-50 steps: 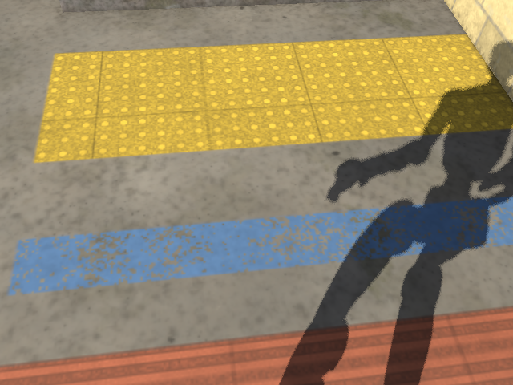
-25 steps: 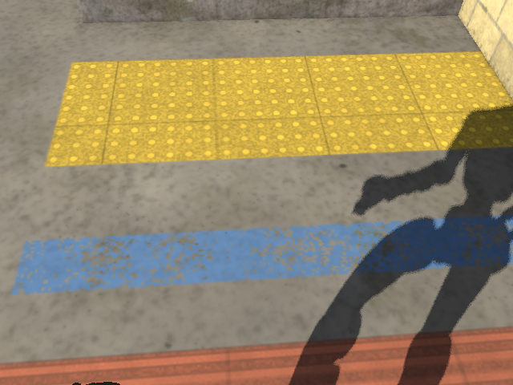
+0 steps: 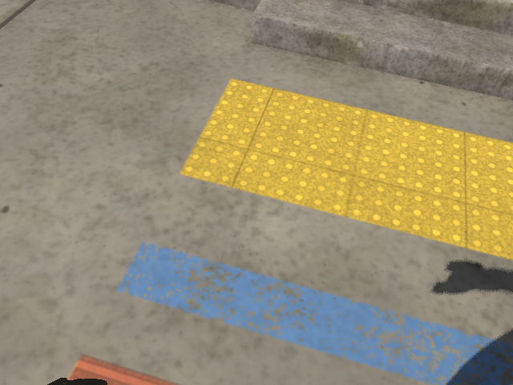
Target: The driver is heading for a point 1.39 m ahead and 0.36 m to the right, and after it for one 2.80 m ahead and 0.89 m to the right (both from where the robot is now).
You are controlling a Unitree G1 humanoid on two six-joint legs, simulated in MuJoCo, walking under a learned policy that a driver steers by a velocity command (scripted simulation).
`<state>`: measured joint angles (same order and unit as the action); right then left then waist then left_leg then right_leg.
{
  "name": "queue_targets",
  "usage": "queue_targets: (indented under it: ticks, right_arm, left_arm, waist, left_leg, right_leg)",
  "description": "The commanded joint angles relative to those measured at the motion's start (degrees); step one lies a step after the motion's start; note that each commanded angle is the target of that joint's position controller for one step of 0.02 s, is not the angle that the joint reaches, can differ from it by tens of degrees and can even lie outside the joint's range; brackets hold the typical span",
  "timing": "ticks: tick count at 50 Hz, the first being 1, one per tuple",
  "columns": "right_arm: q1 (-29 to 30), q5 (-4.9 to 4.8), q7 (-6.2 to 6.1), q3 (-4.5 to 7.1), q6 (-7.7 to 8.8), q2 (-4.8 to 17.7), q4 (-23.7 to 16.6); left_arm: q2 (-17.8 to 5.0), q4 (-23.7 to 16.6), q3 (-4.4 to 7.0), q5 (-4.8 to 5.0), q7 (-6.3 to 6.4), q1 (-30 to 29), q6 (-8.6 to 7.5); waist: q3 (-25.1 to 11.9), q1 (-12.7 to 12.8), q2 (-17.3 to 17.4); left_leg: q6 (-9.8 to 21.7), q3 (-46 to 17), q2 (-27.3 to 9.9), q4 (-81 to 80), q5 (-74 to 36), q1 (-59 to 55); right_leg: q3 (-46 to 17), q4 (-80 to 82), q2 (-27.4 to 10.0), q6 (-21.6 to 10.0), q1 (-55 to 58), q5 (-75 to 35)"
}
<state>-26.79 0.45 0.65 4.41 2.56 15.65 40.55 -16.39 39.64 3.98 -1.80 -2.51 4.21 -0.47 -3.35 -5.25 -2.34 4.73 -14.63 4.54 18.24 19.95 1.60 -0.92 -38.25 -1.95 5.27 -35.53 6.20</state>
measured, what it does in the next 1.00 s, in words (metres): walks ahead, turning right: right foot, then left foot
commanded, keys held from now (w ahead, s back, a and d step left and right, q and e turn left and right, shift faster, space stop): w+shift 0.24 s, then w+e+shift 0.76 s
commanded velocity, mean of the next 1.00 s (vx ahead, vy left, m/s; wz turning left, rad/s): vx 0.96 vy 0.00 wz -0.39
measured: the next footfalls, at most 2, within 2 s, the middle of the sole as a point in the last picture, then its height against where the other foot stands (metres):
right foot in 0.08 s outside the picture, level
left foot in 0.52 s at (185, 350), level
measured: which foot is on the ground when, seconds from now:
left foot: down 0.00-0.10, up 0.12-0.50, down 0.52-0.98, up 1.00-1.00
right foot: up 0.00-0.06, down 0.08-0.54, up 0.56-0.96, down 0.98-1.00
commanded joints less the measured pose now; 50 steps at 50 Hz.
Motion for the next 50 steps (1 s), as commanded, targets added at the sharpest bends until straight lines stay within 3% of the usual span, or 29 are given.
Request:
queue_targets:
  ticks: [1,3,4,5,6,7,8,9,12,15,18,20,23,24,25,26,27,28,29,30,32,35,39,43,45,47,48,49,50]
  right_arm:
    - [2.25,0.12,-0.59,2.09,1.46,9.37,-2.76]
    - [3.94,0.34,-0.44,2.09,1.69,10.54,-2.14]
    - [4.51,0.45,-0.16,1.86,1.81,9.9,-1.6]
    - [5.84,0.59,-0.07,1.02,2.19,7.63,-2.7]
    - [2.43,-1.6,-0.05,-0.45,2.67,1.42,-5.5]
    - [5.98,-0.42,-0.63,-0.87,2.39,3.88,-4.41]
    - [8.6,0.35,-0.14,-0.44,2.13,5.6,-3.99]
    - [10.27,1.19,0.73,-0.55,2.04,6.32,-3.63]
    - [13.19,2.08,2.67,-1.43,0.95,4.14,-4.27]
    - [20.94,3.36,3.17,-2.35,0.58,3.78,-7.54]
    - [29.31,2.37,3.72,-3.89,1.51,2.32,-10.62]
    - [32.11,1.75,4.0,-4.5,1.85,1.44,-11.13]
    - [30.67,1.82,2.44,-3.62,1.89,3.95,-9.97]
    - [25.32,1.9,1.47,-2.74,1.98,5.94,-8.46]
    - [14.72,1.92,0.38,-1.66,2.11,7.9,-5.31]
    - [4.37,2.57,-0.93,-0.28,2.26,11.05,-2.62]
    - [-3.42,4.76,-1.9,1.16,2.51,15.92,-1.68]
    - [-0.56,4.42,-1.34,1.15,2.13,16.56,-2.39]
    - [5.64,3.43,-1.15,0.59,1.85,11.62,-2.22]
    - [8.81,2.85,-1.06,-0.33,2.09,7.4,-1.81]
    - [9.49,2.58,-1.13,-0.95,2.66,4.82,0.23]
    - [8.1,0.5,-0.51,-1.57,4.19,2.08,3.76]
    - [10.08,0.95,-0.44,-1.5,5.48,2.56,5.18]
    - [6.66,0.84,-1.38,-0.69,5.51,7.76,6.78]
    - [4.34,0.84,-2.2,0.06,4.05,11.29,6.56]
    - [8.36,1.54,-2.84,1.12,1.76,14.71,4.88]
    - [10.08,1.92,-2.43,1.24,0.94,14.63,3.99]
    - [11.33,1.93,-1.19,0.32,1.16,9.52,3.32]
    - [5.16,1.38,-0.84,-1.27,2.36,5.06,-3.31]
  left_arm:
    - [-4.66,-6.81,0.51,0.38,-0.06,-9.37,-1.85]
    - [-6.42,-5.44,1.4,0.23,0.9,-1.39,-2.39]
    - [-8.58,-2.43,2.5,-0.18,2.1,9.39,-2.89]
    - [-12.92,-0.73,3.66,-1.08,3.44,23.06,-3.15]
    - [-19.15,0.59,4.8,-2.41,3.17,25.71,-3.34]
    - [-12.47,-0.56,3.35,-1.88,2.25,18.93,-3.41]
    - [-8.6,-0.92,2.38,-1.48,2.04,15.47,-3.44]
    - [-6.56,-0.19,1.79,-1.26,1.9,15.22,-3.68]
    - [-3.62,3.0,0.24,-0.75,2.08,17.07,-5.11]
    - [-3.75,5.62,-0.11,1.19,1.77,20.9,-5.96]
    - [-4.47,6.21,0.06,1.61,1.8,21.09,-6.37]
    - [-7.3,7.26,0.68,2.14,1.99,22.57,-6.61]
    - [-9.85,8.86,0.87,2.26,1.95,23.99,-6.29]
    - [-11.39,9.48,1.13,1.87,2.1,24.65,-6.1]
    - [-12.59,9.69,1.41,1.61,2.26,23.6,-5.66]
    - [-11.54,9.01,1.31,1.47,2.22,21.99,-5.6]
    - [-2.7,6.69,-0.43,1.69,2.15,23.87,-5.81]
    - [-2.01,3.99,-0.68,4.11,2.1,25.49,-5.38]
    - [-5.46,4.14,0.09,3.08,2.35,19.86,-4.56]
    - [-4.97,4.14,-0.07,2.23,1.81,16.91,-4.04]
    - [-2.69,4.37,-0.25,0.86,0.61,15.92,-2.49]
    - [0.15,1.99,-0.85,0.11,-0.66,11.24,0.21]
    - [-0.77,-2.71,-1.73,0.42,-2.14,2.03,0.59]
    - [-1.89,-4.53,-2.43,0.6,-3.4,-3.8,0.0]
    - [-4.31,-2.89,-1.81,0.89,-2.74,0.27,-0.23]
    - [-8.54,1.69,0.21,0.98,-1.47,17.66,-0.23]
    - [-11.18,5.6,1.99,0.96,-0.19,28.89,-0.28]
    - [-14.15,5.84,3.77,2.32,1.27,25.23,0.53]
    - [-20.99,2.61,4.47,-0.23,1.16,18.27,1.38]
  waist:
    - [7.96,0.56,11.65]
    - [5.39,5.26,11.45]
    - [-0.53,10.54,7.03]
    - [-10.04,16.95,-0.68]
    - [-13.12,13.34,-21.71]
    - [-4.83,11.42,-11.46]
    - [-0.79,9.73,-2.88]
    - [0.55,8.91,1.89]
    - [6.48,6.59,-3.22]
    - [10.4,5.96,-1.89]
    - [12.23,6.68,-0.67]
    - [11.24,7.12,-1.14]
    - [6.71,5.87,-1.27]
    - [2.07,3.3,-2.65]
    - [-3.53,-2.2,-2.78]
    - [-8.96,-7.13,-2.14]
    - [-18.09,-6.28,10.2]
    - [-22.96,-2.7,18.91]
    - [-11.65,-1.28,12.55]
    - [-3.79,-0.14,8.25]
    - [2.1,3.07,7.39]
    - [7.22,5.56,7.36]
    - [11.28,7.68,6.62]
    - [11.82,7.78,3.63]
    - [7.11,10.17,6.12]
    - [-2.15,19.55,8.67]
    - [-6.74,23.31,6.31]
    - [-2.0,19.21,-5.49]
    - [-7.86,8.85,-14.21]
  left_leg:
    - [7.99,-11.69,-13.77,-8.66,0.14,4.86]
    - [6.49,-9.96,-13.74,-1.46,-22.28,6.06]
    - [4.82,-5.12,-9.98,13.49,-34.87,9.57]
    - [3.58,0.18,-5.71,34.15,-29.72,19.44]
    - [0.79,6.39,3.65,51.49,5.01,38.56]
    - [2.09,4.11,0.95,57.95,2.99,44.73]
    - [2.21,4.9,-2.02,58.57,-2.1,44.55]
    - [2.08,5.72,-4.04,56.47,-4.68,42.58]
    - [0.48,5.47,-6.04,50.78,-6.09,42.4]
    - [-1.99,11.47,-9.55,45.34,-9.89,48.99]
    - [-3.82,14.77,-9.12,28.3,-18.17,40.21]
    - [-3.23,17.71,-6.77,21.88,-21.52,29.1]
    - [-1.54,18.57,-2.98,16.63,-18.9,20.46]
    - [-0.91,18.28,-1.15,16.09,-14.39,13.36]
    - [-0.38,17.77,-0.76,14.29,-12.44,0.89]
    - [0.01,13.15,-6.85,15.75,-8.58,-14.46]
    - [1.61,-7.51,-24.3,12.87,16.26,-27.5]
    - [4.25,-32.69,-32.56,-0.75,26.75,-26.53]
    - [3.62,-26.29,-28.69,-2.87,27.15,-18.43]
    - [3.33,-16.29,-26.71,-2.51,17.54,-10.26]
    - [2.05,-3.67,-22.96,-5.02,4.07,0.07]
    - [0.03,8.81,-21.01,-8.99,-5.72,4.68]
    - [-1.54,24.58,-16.28,-12.51,-21.25,8.36]
    - [-3.2,32.17,-16.04,-11.85,-50.12,2.88]
    - [-4.1,32.36,-17.1,-1.41,-75.89,-4.82]
    - [-2.92,30.27,-19.59,21.74,-84.3,-2.92]
    - [-2.39,28.9,-18.46,40.45,-72.71,5.06]
    - [-4.08,28.04,-7.02,63.35,-15.48,20.8]
    - [-6.98,19.53,-1.12,80.96,9.4,44.2]
  right_leg:
    - [1.06,6.21,-0.24,-2.84,4.67,1.47]
    - [3.54,9.02,2.42,-5.33,17.7,6.25]
    - [3.03,9.2,2.7,-7.09,31.76,7.62]
    - [-7.44,9.45,-6.74,-9.34,47.93,23.76]
    - [-40.02,23.51,-19.16,-13.86,56.98,49.73]
    - [-47.8,26.83,-20.37,-14.23,49.1,47.75]
    - [-38.47,24.58,-18.96,-14.43,43.75,40.98]
    - [-31.22,24.65,-16.31,-14.57,39.19,35.53]
    - [-19.76,28.99,-10.76,-13.89,31.44,26.45]
    - [-16.89,33.0,-9.43,-17.09,30.87,16.66]
    - [-10.35,35.69,-5.53,-16.82,24.82,-0.01]
    - [-8.93,37.83,-6.23,-16.53,22.12,-13.21]
    - [-7.61,29.12,-6.87,-15.57,30.96,-38.51]
    - [-7.47,20.62,-7.12,-14.57,33.04,-47.54]
    - [-6.8,7.29,-6.06,-13.47,30.22,-47.47]
    - [-6.66,-7.92,-3.33,-12.67,19.26,-34.8]
    - [-3.98,-30.44,2.2,-12.39,5.91,3.42]
    - [-5.13,-41.69,5.14,-12.93,-2.57,19.19]
    - [-4.7,-42.69,1.05,-13.3,-7.41,12.9]
    - [-3.89,-39.92,-1.22,-12.92,-7.9,9.13]
    - [-3.57,-37.28,-3.71,-11.73,-4.98,8.51]
    - [-2.5,-35.44,-6.19,-10.62,-7.84,7.06]
    - [1.61,-24.46,-5.2,-10.64,-7.63,-5.32]
    - [10.56,-6.97,0.04,-14.51,2.92,-11.92]
    - [14.05,-5.55,5.03,-16.1,8.77,-7.04]
    - [11.44,-5.68,7.79,-18.7,27.07,0.52]
    - [7.35,-1.69,8.61,-20.15,41.58,4.68]
    - [-2.94,2.56,3.95,-21.95,46.76,8.9]
    - [-35.48,10.2,-9.49,-33.04,60.05,8.15]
